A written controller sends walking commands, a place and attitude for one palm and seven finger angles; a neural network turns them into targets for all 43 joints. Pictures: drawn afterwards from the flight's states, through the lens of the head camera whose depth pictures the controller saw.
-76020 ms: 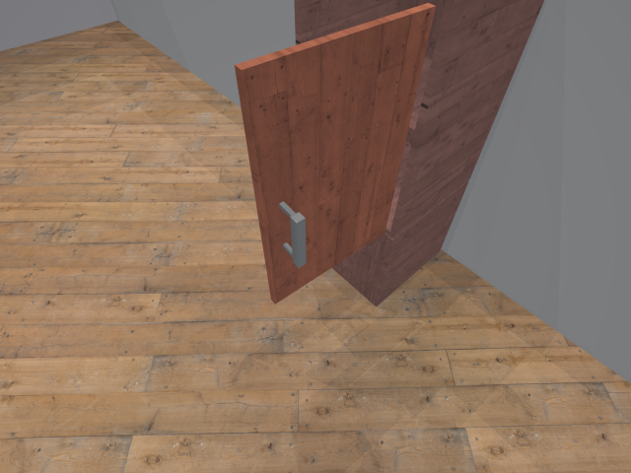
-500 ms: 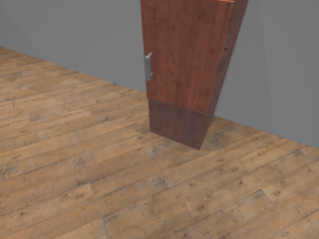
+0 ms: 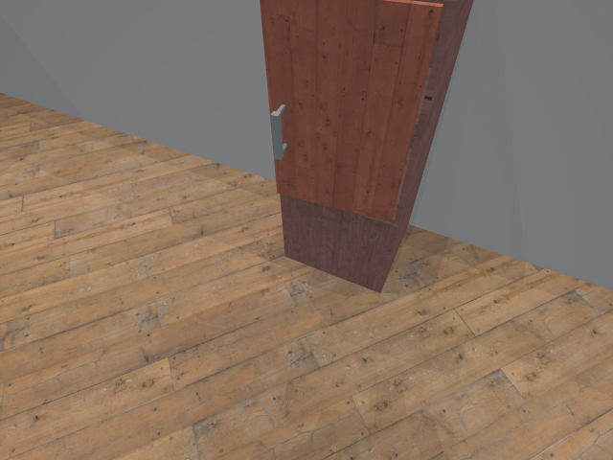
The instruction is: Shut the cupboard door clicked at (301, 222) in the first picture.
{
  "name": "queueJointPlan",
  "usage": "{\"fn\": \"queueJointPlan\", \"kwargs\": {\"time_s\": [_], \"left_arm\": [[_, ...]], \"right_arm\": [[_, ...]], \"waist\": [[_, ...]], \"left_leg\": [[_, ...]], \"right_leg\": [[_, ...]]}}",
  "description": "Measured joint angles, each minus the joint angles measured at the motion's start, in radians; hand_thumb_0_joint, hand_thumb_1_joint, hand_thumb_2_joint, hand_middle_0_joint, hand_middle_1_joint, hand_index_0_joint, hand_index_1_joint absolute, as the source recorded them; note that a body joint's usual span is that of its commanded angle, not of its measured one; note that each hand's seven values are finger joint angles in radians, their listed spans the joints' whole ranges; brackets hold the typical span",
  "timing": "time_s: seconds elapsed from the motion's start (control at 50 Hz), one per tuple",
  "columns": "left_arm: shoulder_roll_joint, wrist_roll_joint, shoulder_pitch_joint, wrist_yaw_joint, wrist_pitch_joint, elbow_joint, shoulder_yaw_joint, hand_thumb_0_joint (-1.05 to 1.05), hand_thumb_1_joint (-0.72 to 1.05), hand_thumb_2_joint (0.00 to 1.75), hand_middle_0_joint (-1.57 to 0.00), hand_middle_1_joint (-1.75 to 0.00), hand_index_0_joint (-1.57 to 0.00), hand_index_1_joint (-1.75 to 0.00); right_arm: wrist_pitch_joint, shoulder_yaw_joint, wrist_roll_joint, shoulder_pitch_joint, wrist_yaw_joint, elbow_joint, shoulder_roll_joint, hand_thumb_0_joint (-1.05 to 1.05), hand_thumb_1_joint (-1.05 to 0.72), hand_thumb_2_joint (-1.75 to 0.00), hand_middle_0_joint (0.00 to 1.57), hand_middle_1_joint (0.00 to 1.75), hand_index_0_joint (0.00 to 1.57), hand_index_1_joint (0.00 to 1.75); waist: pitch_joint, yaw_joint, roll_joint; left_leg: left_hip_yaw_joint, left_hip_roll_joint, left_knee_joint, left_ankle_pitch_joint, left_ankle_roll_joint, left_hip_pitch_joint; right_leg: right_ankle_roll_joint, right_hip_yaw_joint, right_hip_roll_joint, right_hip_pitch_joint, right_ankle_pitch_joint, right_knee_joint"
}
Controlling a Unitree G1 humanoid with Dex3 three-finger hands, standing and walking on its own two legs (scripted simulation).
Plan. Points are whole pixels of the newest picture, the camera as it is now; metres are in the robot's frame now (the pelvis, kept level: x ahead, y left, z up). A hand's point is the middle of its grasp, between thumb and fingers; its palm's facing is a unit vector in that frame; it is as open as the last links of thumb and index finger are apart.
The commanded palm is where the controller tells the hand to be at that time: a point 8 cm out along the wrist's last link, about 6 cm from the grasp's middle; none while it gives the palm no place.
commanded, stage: walk to a spot facing it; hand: left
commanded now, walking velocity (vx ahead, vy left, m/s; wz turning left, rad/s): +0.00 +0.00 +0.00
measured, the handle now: (280, 132) +0.91 +0.12 -0.10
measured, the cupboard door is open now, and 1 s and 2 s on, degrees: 5 5 5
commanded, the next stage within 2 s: turn to face it in 1.40 s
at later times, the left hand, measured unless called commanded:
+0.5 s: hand out of the picture -0.01 +0.23 -0.20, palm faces +0.23 -0.94 -0.25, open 7.4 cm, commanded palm none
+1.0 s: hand out of the picture -0.04 +0.20 -0.16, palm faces +0.56 -0.78 -0.27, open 7.4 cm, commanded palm none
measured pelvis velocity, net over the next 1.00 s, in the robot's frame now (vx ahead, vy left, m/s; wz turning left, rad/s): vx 0.03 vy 0.01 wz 0.62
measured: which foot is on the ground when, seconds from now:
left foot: down 0.00-0.72, up 0.74-1.00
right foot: down 0.00-0.42, up 0.44-0.70, down 0.72-1.00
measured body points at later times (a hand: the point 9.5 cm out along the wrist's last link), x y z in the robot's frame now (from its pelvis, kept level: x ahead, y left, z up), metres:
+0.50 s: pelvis +0.00 +0.03 -0.03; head +0.04 +0.04 +0.41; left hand -0.02 +0.28 -0.18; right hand +0.08 -0.21 -0.18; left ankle +0.01 +0.14 -0.75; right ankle -0.05 -0.09 -0.70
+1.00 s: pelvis +0.03 +0.01 -0.01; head +0.09 +0.02 +0.44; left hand -0.07 +0.24 -0.14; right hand +0.26 -0.16 -0.15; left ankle -0.03 +0.13 -0.71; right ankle +0.04 -0.12 -0.75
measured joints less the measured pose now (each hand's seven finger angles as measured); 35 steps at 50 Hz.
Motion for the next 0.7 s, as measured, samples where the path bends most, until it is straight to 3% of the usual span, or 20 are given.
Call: {"fn": "queueJointPlan", "kwargs": {"time_s": [0.18,0.28,0.32,0.38,0.42,0.48,0.54,0.62,0.7], "left_arm": [[-0.023,-0.002,-0.001,0.013,0.02,-0.035,0.014,0.0,0.9,0.9,-0.2,-0.3,-0.2,-0.3],[-0.045,0.011,0.016,0.016,0.029,-0.087,0.03,0.0,0.9,0.9,-0.2,-0.3,-0.2,-0.3],[-0.046,0.017,0.027,0.015,0.034,-0.101,0.036,0.0,0.9,0.9,-0.2,-0.3,-0.2,-0.3],[-0.04,0.017,0.039,0.009,0.04,-0.118,0.044,0.0,0.9,0.9,-0.2,-0.3,-0.2,-0.3],[-0.04,0.011,0.052,0.005,0.044,-0.135,0.046,0.0,0.9,0.9,-0.2,-0.3,-0.2,-0.3],[-0.028,0.007,0.033,0.006,0.069,-0.157,0.053,0.01,0.9,0.9,-0.2,-0.3,-0.2,-0.3],[-0.021,0.008,-0.004,0.003,0.075,-0.178,0.063,0.01,0.9,0.9,-0.2,-0.3,-0.2,-0.3],[-0.018,0.006,-0.044,-0.001,0.061,-0.226,0.063,0.01,0.91,0.9,-0.2,-0.3,-0.2,-0.3],[-0.015,0.005,-0.058,-0.003,0.044,-0.266,0.059,0.01,0.91,0.9,-0.2,-0.3,-0.2,-0.3]], "right_arm": [[0.02,-0.006,-0.002,0.033,-0.003,-0.021,0.023,0.0,-0.91,-0.89,0.2,0.3,0.2,0.3],[0.06,-0.029,-0.003,0.064,0.004,-0.046,0.054,0.0,-0.91,-0.89,0.2,0.3,0.2,0.3],[0.071,-0.036,0.0,0.068,0.011,-0.063,0.067,0.0,-0.91,-0.89,0.2,0.3,0.2,0.3],[0.072,-0.04,-0.002,0.072,0.023,-0.099,0.082,0.0,-0.91,-0.89,0.2,0.3,0.2,0.3],[0.059,-0.042,-0.008,0.084,0.032,-0.132,0.073,0.0,-0.91,-0.89,0.2,0.3,0.2,0.3],[0.037,-0.047,-0.016,0.072,0.027,-0.154,0.074,0.0,-0.91,-0.89,0.2,0.3,0.2,0.3],[0.03,-0.044,-0.021,0.076,0.017,-0.167,0.071,0.0,-0.91,-0.89,0.2,0.3,0.2,0.3],[0.036,-0.044,-0.024,0.072,0.015,-0.171,0.057,0.0,-0.91,-0.89,0.2,0.3,0.2,0.3],[0.052,-0.058,-0.022,0.065,0.021,-0.184,0.039,0.0,-0.91,-0.89,0.2,0.3,0.2,0.3]], "waist": [[0.009,-0.012,0.0],[0.046,-0.01,-0.003],[0.062,-0.011,-0.018],[0.082,-0.02,-0.042],[0.078,-0.022,-0.036],[0.089,-0.024,-0.043],[0.083,-0.027,-0.028],[0.073,-0.027,0.01],[0.052,-0.03,0.038]], "left_leg": [[-0.035,-0.005,0.088,-0.036,-0.007,-0.052],[-0.032,0.0,0.457,-0.248,-0.015,-0.19],[-0.016,0.007,0.529,-0.301,-0.02,-0.217],[0.016,0.023,0.458,-0.245,-0.021,-0.212],[0.01,0.027,0.338,-0.11,0.004,-0.186],[0.0,-0.006,0.371,-0.146,0.026,-0.232],[-0.031,-0.031,0.313,-0.107,0.02,-0.239],[-0.093,-0.043,0.222,-0.04,0.018,-0.232],[-0.159,-0.048,0.2,-0.015,-0.006,-0.243]], "right_leg": [[-0.007,-0.037,-0.005,-0.033,-0.051,0.08],[-0.012,-0.099,-0.024,-0.046,-0.113,0.173],[-0.003,-0.119,-0.046,-0.048,-0.136,0.206],[0.018,-0.152,-0.088,-0.066,-0.178,0.273],[0.038,-0.169,-0.115,-0.119,-0.222,0.376],[0.064,-0.05,-0.111,-0.277,-0.325,0.667],[0.072,0.033,-0.088,-0.381,-0.259,0.784],[0.079,0.074,-0.07,-0.406,-0.221,0.665],[0.078,0.075,-0.048,-0.331,-0.159,0.42]]}}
